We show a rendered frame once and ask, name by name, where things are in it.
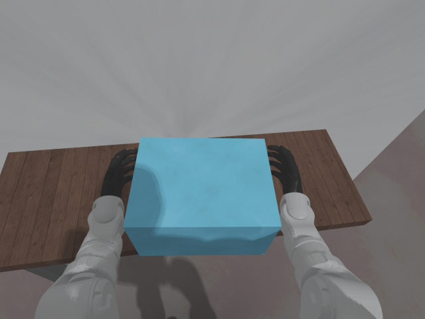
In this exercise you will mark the robot left forearm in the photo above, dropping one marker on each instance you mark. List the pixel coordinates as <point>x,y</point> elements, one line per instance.
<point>100,251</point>

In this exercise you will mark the right robot upper arm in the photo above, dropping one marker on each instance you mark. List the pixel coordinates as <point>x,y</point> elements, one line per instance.
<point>331,297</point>

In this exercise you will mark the left robot upper arm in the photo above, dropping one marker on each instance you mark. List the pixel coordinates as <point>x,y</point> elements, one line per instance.
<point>92,298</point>

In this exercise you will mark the carton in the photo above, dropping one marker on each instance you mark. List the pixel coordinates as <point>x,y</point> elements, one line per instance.
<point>202,196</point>

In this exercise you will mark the robot left hand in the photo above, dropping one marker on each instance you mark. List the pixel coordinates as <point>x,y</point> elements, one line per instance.
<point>114,179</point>

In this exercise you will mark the table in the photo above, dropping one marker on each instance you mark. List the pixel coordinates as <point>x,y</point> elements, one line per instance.
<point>46,197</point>

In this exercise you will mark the robot right forearm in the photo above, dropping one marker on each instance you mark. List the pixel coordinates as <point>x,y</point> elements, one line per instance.
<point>307,251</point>

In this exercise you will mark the robot right hand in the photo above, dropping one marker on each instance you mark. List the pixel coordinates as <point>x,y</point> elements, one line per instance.
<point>289,176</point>

